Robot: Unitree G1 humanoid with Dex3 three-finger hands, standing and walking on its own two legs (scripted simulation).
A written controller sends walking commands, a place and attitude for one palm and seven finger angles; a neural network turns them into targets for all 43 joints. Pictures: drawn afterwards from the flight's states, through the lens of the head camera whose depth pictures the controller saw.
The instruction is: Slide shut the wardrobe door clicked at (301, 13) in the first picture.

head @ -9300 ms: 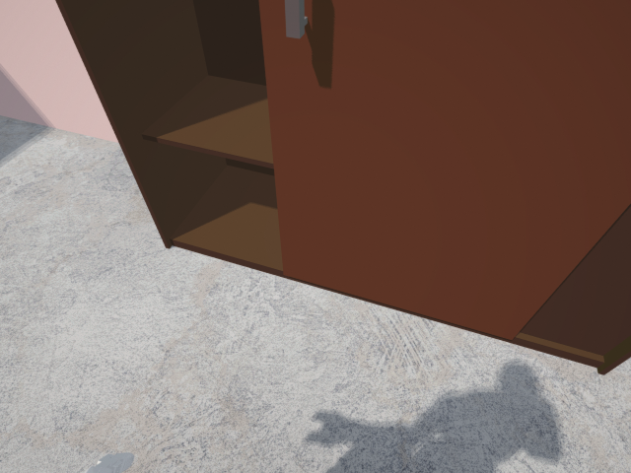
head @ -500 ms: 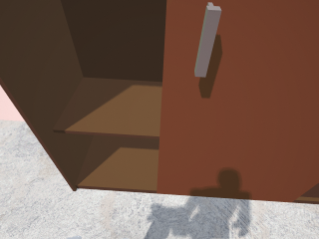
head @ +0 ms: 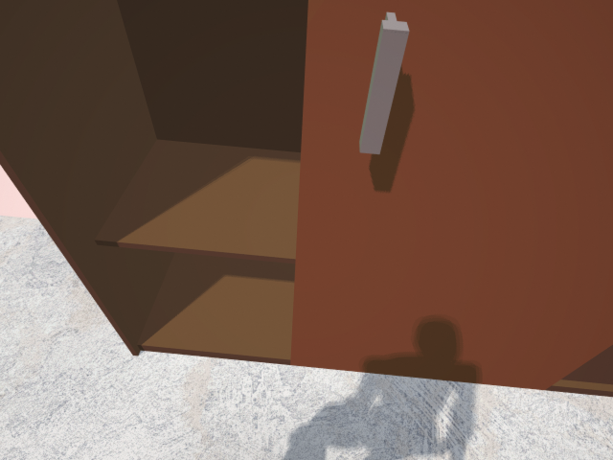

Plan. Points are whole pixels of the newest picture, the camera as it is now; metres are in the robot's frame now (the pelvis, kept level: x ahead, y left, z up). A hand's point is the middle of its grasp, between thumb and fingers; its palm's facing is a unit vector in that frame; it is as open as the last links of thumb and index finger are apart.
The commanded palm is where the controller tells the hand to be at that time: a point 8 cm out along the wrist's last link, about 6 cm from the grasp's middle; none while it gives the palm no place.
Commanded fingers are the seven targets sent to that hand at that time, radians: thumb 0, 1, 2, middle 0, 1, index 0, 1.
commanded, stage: come to a stop and stand still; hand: right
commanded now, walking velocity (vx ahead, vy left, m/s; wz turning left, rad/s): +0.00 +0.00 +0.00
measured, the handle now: (379, 85) +0.50 -0.04 +0.26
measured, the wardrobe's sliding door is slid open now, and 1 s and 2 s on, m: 0.52 0.52 0.52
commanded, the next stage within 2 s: look again from close up in 0.88 s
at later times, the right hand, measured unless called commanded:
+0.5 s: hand out of the picture +0.03 -0.16 -0.17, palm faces +0.01 +0.98 -0.21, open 7.3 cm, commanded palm none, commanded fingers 0.00 -0.90 -0.90 0.20 0.30 0.20 0.30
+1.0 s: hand out of the picture +0.03 -0.13 -0.17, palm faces +0.02 +0.98 -0.20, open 7.3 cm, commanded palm none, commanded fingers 0.00 -0.90 -0.90 0.20 0.30 0.20 0.30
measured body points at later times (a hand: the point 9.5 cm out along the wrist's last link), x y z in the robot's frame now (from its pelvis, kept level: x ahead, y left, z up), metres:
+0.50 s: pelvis +0.02 +0.02 +0.00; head +0.03 +0.03 +0.45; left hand +0.02 +0.23 -0.16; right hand +0.03 -0.21 -0.15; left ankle +0.04 +0.13 -0.74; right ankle +0.01 -0.06 -0.74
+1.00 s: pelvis +0.03 +0.04 +0.00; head +0.03 +0.05 +0.45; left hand +0.02 +0.25 -0.16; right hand +0.03 -0.18 -0.15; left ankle +0.04 +0.13 -0.74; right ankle +0.01 -0.06 -0.74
